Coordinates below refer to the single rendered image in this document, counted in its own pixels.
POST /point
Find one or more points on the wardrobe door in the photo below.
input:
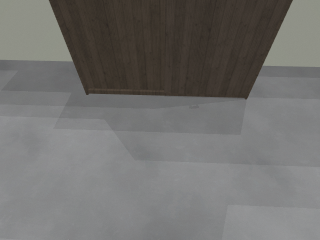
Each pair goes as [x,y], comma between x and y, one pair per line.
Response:
[215,47]
[119,44]

